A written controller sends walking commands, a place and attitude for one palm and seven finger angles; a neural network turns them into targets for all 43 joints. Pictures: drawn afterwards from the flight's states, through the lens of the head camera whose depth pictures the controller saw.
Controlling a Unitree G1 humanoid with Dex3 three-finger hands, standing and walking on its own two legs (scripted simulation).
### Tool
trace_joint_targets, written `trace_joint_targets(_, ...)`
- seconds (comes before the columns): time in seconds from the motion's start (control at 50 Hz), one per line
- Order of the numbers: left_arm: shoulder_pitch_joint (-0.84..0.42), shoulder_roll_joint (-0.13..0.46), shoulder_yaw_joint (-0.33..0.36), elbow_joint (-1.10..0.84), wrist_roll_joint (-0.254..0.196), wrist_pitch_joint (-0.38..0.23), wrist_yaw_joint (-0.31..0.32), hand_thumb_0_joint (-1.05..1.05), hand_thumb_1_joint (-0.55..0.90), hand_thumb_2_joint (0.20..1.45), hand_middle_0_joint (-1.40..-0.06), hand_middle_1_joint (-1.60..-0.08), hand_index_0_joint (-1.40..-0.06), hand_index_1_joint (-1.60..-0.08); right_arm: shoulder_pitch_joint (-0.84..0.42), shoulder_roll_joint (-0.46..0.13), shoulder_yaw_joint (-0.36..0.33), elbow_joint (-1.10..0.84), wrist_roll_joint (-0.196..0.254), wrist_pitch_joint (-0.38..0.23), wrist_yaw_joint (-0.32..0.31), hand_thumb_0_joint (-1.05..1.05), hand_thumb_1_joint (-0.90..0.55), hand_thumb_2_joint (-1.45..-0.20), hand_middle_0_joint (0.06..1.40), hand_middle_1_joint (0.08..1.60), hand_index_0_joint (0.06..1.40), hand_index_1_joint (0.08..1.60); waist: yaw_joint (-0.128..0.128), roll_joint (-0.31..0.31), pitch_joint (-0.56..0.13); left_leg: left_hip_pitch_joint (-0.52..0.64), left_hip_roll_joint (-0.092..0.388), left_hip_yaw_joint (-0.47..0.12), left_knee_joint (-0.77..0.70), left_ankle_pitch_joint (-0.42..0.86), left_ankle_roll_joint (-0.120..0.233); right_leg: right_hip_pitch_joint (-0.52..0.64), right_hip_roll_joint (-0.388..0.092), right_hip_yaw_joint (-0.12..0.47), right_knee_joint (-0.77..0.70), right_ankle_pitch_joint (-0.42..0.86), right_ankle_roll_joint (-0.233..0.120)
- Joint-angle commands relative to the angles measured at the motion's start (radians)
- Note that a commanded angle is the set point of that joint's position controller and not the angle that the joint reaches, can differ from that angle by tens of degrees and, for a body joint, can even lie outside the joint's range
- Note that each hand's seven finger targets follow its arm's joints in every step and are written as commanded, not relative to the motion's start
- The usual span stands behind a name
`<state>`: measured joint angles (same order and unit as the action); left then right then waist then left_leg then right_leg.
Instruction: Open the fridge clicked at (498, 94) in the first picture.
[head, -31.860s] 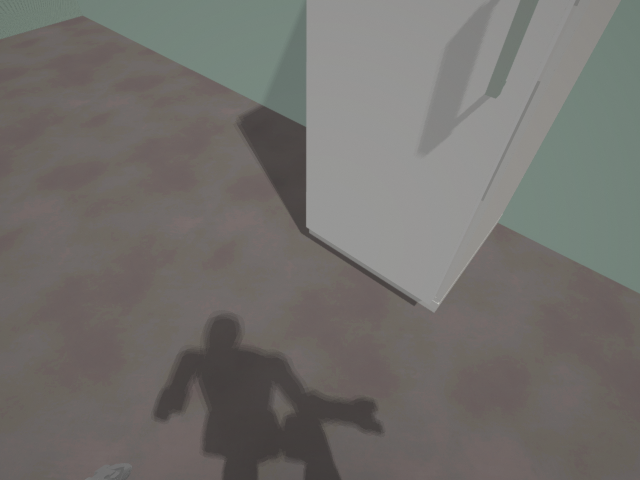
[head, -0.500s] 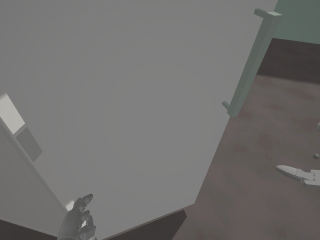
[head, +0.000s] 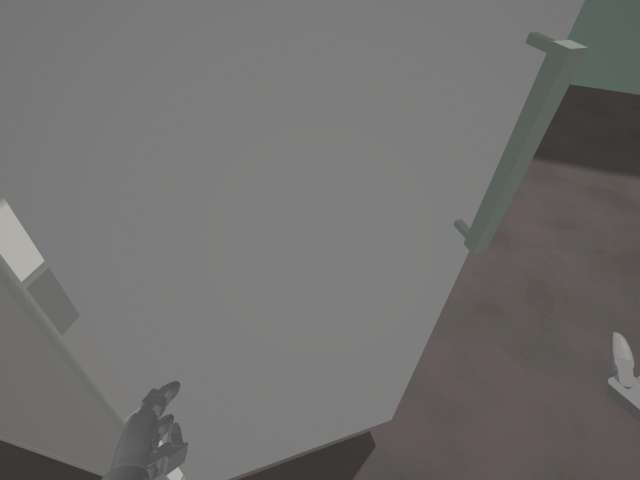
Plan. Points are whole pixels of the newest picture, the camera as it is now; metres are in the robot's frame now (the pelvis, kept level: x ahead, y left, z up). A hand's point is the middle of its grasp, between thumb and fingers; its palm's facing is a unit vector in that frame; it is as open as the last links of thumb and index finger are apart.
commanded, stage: draw the hand back to the body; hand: right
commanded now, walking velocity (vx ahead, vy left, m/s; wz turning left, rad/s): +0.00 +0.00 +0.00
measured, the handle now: (501, 158) +0.42 -0.22 +0.24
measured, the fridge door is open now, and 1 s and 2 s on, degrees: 55 55 55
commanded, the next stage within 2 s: step back with the hand held close in 0.32 s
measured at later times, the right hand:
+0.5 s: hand (622, 369) +0.18 -0.27 +0.17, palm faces +0.47 +0.78 -0.41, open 7.4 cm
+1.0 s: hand out of the picture +0.13 -0.30 +0.16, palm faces +0.46 +0.76 -0.46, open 7.4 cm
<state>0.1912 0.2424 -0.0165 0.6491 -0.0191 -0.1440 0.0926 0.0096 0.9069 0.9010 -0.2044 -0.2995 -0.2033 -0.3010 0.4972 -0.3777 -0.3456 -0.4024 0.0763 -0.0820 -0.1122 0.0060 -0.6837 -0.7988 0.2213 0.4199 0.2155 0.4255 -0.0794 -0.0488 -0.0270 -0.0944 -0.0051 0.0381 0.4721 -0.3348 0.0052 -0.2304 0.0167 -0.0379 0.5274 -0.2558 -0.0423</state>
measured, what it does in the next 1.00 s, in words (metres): shifts its weight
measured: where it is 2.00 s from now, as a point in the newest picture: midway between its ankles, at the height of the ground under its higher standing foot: outside the picture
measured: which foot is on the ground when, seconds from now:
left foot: down 0.00-1.00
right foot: down 0.00-1.00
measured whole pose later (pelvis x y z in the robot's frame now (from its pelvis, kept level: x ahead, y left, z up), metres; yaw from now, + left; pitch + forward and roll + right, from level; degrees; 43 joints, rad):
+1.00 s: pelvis -0.07 -0.03 -0.01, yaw +0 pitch -1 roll +3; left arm 0.24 0.21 -0.03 0.56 -0.02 -0.08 0.10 0.01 0.91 0.90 -0.21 -0.30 -0.20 -0.30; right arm 0.50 -0.41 -0.44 -0.48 0.04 -0.20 -0.13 0.01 -0.89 -0.90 0.21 0.30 0.21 0.31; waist -0.04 -0.02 0.04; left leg -0.27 0.00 0.04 0.56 -0.27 -0.03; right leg -0.41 0.01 -0.04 0.61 -0.19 -0.09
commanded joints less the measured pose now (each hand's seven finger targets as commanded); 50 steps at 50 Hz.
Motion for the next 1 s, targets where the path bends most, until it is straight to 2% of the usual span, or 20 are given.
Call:
trace_joint_targets(0.0,-0.126,0.097,0.033,-0.163,0.0,-0.055,0.009,0.0,0.9,0.9,-0.2,-0.3,-0.2,-0.3,-0.13,-0.211,-0.121,-0.24,-0.003,-0.065,-0.023,0.0,-0.9,-0.9,0.2,0.3,0.2,0.3,0.012,-0.034,-0.062,-0.136,0.057,-0.002,-0.084,0.216,0.023,0.145,-0.086,0.081,-0.072,0.21,0.009)
trace_joint_targets(0.04,-0.125,0.095,0.034,-0.16,0.002,-0.055,0.014,0.0,0.9,0.9,-0.2,-0.3,-0.2,-0.3,-0.137,-0.211,-0.118,-0.242,-0.008,-0.063,-0.026,0.0,-0.9,-0.9,0.2,0.3,0.2,0.3,0.008,-0.053,-0.064,-0.13,0.059,-0.003,-0.089,0.22,0.025,0.147,-0.086,0.077,-0.071,0.217,0.007)
trace_joint_targets(0.08,-0.123,0.095,0.032,-0.162,0.003,-0.055,0.013,0.0,0.9,0.9,-0.2,-0.3,-0.2,-0.3,-0.123,-0.208,-0.124,-0.218,-0.004,-0.06,-0.027,0.0,-0.9,-0.9,0.2,0.3,0.2,0.3,0.008,-0.01,-0.056,-0.127,0.056,0.001,-0.087,0.208,0.024,0.137,-0.084,0.084,-0.079,0.197,0.008)
trace_joint_targets(0.14,-0.126,0.095,0.033,-0.162,0.001,-0.045,0.013,0.0,0.9,0.9,-0.2,-0.3,-0.2,-0.3,-0.1,-0.199,-0.12,-0.182,-0.002,-0.054,-0.023,0.0,-0.9,-0.9,0.2,0.3,0.2,0.3,0.006,0.003,-0.035,-0.125,0.059,-0.003,-0.097,0.209,0.024,0.126,-0.087,0.077,-0.08,0.189,0.004)
trace_joint_targets(0.22,-0.133,0.101,0.033,-0.162,0.002,-0.042,0.011,0.0,0.9,0.9,-0.2,-0.3,-0.2,-0.3,-0.105,-0.208,-0.125,-0.206,-0.002,-0.058,-0.018,0.0,-0.9,-0.9,0.2,0.3,0.2,0.3,0.004,-0.03,-0.059,-0.111,0.06,-0.005,-0.092,0.214,0.027,0.134,-0.087,0.078,-0.082,0.201,0.005)
trace_joint_targets(0.32,-0.135,0.099,0.032,-0.161,0.002,-0.042,0.013,0.0,0.9,0.9,-0.2,-0.3,-0.2,-0.3,-0.098,-0.219,-0.139,-0.196,0.0,-0.058,-0.019,0.0,-0.9,-0.9,0.2,0.3,0.2,0.3,0.003,0.01,-0.035,-0.122,0.058,-0.002,-0.105,0.188,0.024,0.122,-0.088,0.081,-0.089,0.168,0.004)
trace_joint_targets(0.34,-0.133,0.092,0.032,-0.165,0.0,-0.044,0.012,0.0,0.9,0.9,-0.2,-0.3,-0.2,-0.3,-0.084,-0.199,-0.122,-0.196,-0.001,-0.06,-0.018,0.0,-0.9,-0.9,0.2,0.3,0.2,0.3,0.004,-0.003,-0.033,-0.124,0.059,-0.004,-0.104,0.191,0.023,0.124,-0.089,0.077,-0.086,0.173,0.005)
trace_joint_targets(0.4,-0.134,0.094,0.032,-0.166,-0.001,-0.048,0.01,0.0,0.9,0.9,-0.2,-0.3,-0.2,-0.3,-0.096,-0.215,-0.135,-0.222,-0.002,-0.066,-0.018,0.0,-0.9,-0.9,0.2,0.3,0.2,0.3,0.003,-0.014,-0.052,-0.125,0.057,-0.004,-0.099,0.188,0.023,0.134,-0.087,0.08,-0.087,0.169,0.007)
trace_joint_targets(0.42,-0.133,0.101,0.029,-0.153,0.004,-0.043,0.012,0.0,0.9,0.9,-0.2,-0.3,-0.2,-0.3,-0.153,-0.166,-0.073,-0.187,-0.007,-0.058,-0.015,0.0,-0.9,-0.9,0.2,0.3,0.2,0.3,0.019,-0.012,-0.036,-0.13,0.06,-0.004,-0.102,0.194,0.023,0.129,-0.082,0.077,-0.085,0.17,0.002)
trace_joint_targets(0.44,-0.12,0.108,0.035,-0.179,0.001,-0.018,0.019,0.0,0.9,0.9,-0.2,-0.3,-0.2,-0.3,-0.316,-0.297,-0.219,-0.257,-0.009,-0.103,-0.025,0.0,-0.9,-0.9,0.2,0.3,0.2,0.3,0.039,0.02,0.057,-0.192,0.108,-0.151,-0.179,0.313,-0.003,0.059,-0.093,0.096,-0.026,0.145,-0.031)
trace_joint_targets(0.46,-0.097,0.082,0.029,-0.144,0.01,-0.001,0.02,0.0,0.9,0.9,-0.2,-0.3,-0.2,-0.3,-0.215,-0.215,-0.16,-0.134,-0.016,-0.107,-0.015,0.0,-0.9,-0.9,0.2,0.3,0.2,0.3,0.057,0.096,0.044,-0.186,0.138,-0.149,-0.181,0.406,-0.002,0.066,-0.087,0.092,0.015,0.166,-0.03)
trace_joint_targets(0.48,-0.091,0.084,0.035,-0.158,0.009,0.015,0.017,0.0,0.9,0.9,-0.2,-0.3,-0.2,-0.3,-0.159,-0.176,-0.126,-0.108,-0.023,-0.106,-0.007,0.0,-0.9,-0.9,0.2,0.3,0.2,0.3,0.056,0.138,0.009,-0.159,0.149,-0.149,-0.162,0.515,-0.018,0.074,-0.085,0.078,0.04,0.207,-0.029)
trace_joint_targets(0.5,-0.095,0.087,0.038,-0.172,0.007,0.029,0.015,0.0,0.9,0.9,-0.2,-0.3,-0.2,-0.3,-0.142,-0.175,-0.12,-0.121,-0.025,-0.109,-0.005,0.0,-0.9,-0.9,0.2,0.3,0.2,0.3,0.055,0.142,-0.029,-0.128,0.158,-0.141,-0.135,0.576,-0.026,0.071,-0.085,0.068,0.044,0.238,-0.029)
trace_joint_targets(0.54,-0.102,0.092,0.042,-0.194,0.003,0.051,0.017,0.0,0.9,0.9,-0.2,-0.3,-0.2,-0.3,-0.107,-0.187,-0.134,-0.165,-0.03,-0.122,-0.01,0.0,-0.9,-0.9,0.2,0.3,0.2,0.3,0.049,0.105,-0.105,-0.07,0.16,-0.116,-0.079,0.653,-0.03,0.08,-0.096,0.065,0.037,0.354,-0.031)
trace_joint_targets(0.64,-0.11,0.087,0.039,-0.245,-0.001,0.08,0.018,0.0,0.9,0.9,-0.2,-0.3,-0.2,-0.3,-0.005,-0.224,-0.178,-0.289,-0.02,-0.144,-0.026,0.0,-0.9,-0.9,0.2,0.3,0.2,0.3,0.039,-0.021,-0.151,-0.069,0.111,-0.083,-0.014,0.391,-0.011,0.051,-0.154,0.138,-0.043,0.42,-0.041)
trace_joint_targets(0.7,-0.095,0.089,0.041,-0.261,0.0,0.076,0.019,0.0,0.9,0.9,-0.2,-0.3,-0.2,-0.3,0.009,-0.245,-0.211,-0.315,-0.014,-0.158,-0.031,0.0,-0.9,-0.9,0.2,0.3,0.2,0.3,0.042,-0.054,-0.121,-0.06,0.08,-0.069,0.011,0.218,-0.002,-0.047,-0.184,0.19,-0.11,0.257,-0.046)
trace_joint_targets(0.74,-0.087,0.094,0.04,-0.261,0.0,0.069,0.023,0.0,0.9,0.9,-0.2,-0.3,-0.2,-0.3,0.024,-0.246,-0.221,-0.313,-0.013,-0.165,-0.032,0.0,-0.9,-0.9,0.2,0.3,0.2,0.3,0.043,-0.071,-0.114,-0.048,0.066,-0.058,0.026,0.162,-0.004,-0.09,-0.198,0.213,-0.141,0.162,-0.052)
trace_joint_targets(0.8,-0.066,0.105,0.045,-0.262,0.002,0.044,0.023,0.0,0.9,0.9,-0.2,-0.3,-0.2,-0.3,0.005,-0.234,-0.222,-0.302,-0.02,-0.178,-0.032,0.0,-0.9,-0.9,0.2,0.3,0.2,0.3,0.052,-0.123,-0.077,-0.012,0.043,-0.04,0.084,0.076,-0.007,-0.213,-0.222,0.246,-0.218,-0.102,-0.063)
trace_joint_targets(0.9,-0.038,0.114,0.049,-0.248,0.0,0.01,0.021,0.0,0.9,0.9,-0.2,-0.3,-0.2,-0.3,-0.044,-0.198,-0.192,-0.268,-0.039,-0.183,-0.03,0.0,-0.9,-0.9,0.2,0.3,0.2,0.3,0.059,-0.085,-0.035,0.026,0.03,-0.038,0.114,0.039,-0.009,-0.351,-0.228,0.267,-0.254,-0.378,-0.074)
trace_joint_targets(0.98,-0.038,0.113,0.051,-0.244,0.0,-0.001,0.016,0.0,0.9,0.9,-0.2,-0.3,-0.2,-0.3,-0.076,-0.198,-0.178,-0.297,-0.046,-0.186,-0.034,0.0,-0.9,-0.9,0.2,0.3,0.2,0.3,0.062,-0.046,-0.031,-0.021,0.047,-0.063,0.078,-0.026,0.011,-0.351,-0.199,0.245,-0.208,-0.431,-0.061)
